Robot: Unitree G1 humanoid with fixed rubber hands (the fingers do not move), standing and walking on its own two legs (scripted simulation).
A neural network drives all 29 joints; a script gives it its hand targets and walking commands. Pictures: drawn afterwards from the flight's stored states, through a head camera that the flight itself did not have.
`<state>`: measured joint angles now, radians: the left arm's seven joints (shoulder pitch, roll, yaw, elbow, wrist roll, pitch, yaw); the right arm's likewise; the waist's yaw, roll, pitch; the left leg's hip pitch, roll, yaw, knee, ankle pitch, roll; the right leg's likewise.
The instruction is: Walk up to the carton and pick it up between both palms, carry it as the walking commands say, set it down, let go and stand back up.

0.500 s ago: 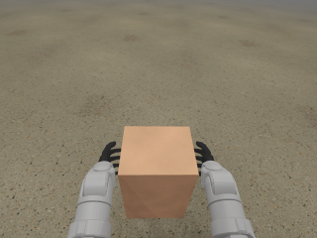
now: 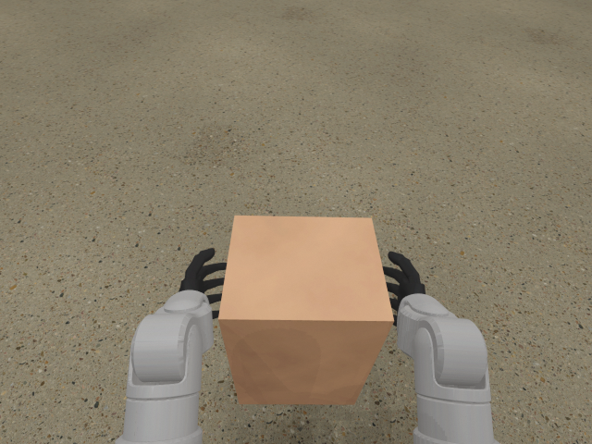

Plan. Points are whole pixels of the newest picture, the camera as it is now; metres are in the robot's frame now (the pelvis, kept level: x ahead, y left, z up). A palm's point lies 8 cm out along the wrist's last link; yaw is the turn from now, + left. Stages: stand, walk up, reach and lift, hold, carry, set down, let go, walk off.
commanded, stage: carry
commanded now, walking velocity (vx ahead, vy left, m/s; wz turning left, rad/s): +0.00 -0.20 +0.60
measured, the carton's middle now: (299, 318) +0.30 +0.00 +0.01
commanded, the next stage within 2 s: none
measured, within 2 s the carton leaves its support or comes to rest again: neither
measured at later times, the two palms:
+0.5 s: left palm (185, 340) +0.23 +0.13 +0.09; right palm (401, 283) +0.30 -0.13 +0.09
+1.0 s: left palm (214, 420) +0.15 +0.09 +0.09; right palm (405, 282) +0.30 -0.13 +0.09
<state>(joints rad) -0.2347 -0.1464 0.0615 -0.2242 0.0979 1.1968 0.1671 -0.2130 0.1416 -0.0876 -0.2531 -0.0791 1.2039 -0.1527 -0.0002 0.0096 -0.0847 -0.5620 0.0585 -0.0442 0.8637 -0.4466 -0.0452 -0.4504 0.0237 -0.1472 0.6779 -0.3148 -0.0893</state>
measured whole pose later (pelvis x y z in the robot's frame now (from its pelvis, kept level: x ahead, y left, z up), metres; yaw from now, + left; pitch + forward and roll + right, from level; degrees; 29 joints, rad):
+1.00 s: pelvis +0.00 -0.19 +0.02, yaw +33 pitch +5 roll -2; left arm -0.22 -0.14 0.07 -0.29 0.10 1.20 0.17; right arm -0.22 0.14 -0.06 -0.28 -0.10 1.19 -0.14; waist 0.02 0.00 -0.05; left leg -0.43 0.06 0.00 0.58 -0.24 -0.01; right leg -0.56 -0.04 -0.04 0.96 -0.42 0.07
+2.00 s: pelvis +0.14 -0.40 +0.01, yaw +70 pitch +5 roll +0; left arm -0.24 -0.15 0.06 -0.27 0.11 1.19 0.15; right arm -0.22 0.14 -0.08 -0.30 -0.08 1.20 -0.15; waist -0.02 0.00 -0.08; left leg -0.40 0.02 0.14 0.66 -0.37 -0.01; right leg -0.40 -0.09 -0.27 0.65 -0.33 -0.04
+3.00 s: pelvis +0.38 -0.49 +0.01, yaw +105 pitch +5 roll +0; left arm -0.24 -0.15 0.05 -0.24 0.10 1.17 0.16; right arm -0.21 0.14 -0.08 -0.30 -0.11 1.19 -0.13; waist 0.00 0.05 -0.07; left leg -0.57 0.05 -0.05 0.85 -0.47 -0.06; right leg -0.41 -0.08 -0.11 0.62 -0.28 0.02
